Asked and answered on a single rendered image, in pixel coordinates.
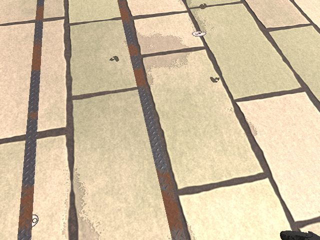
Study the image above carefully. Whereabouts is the right robot hand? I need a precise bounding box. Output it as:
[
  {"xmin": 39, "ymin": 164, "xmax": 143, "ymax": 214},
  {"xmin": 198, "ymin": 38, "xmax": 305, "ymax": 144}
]
[{"xmin": 280, "ymin": 230, "xmax": 320, "ymax": 240}]

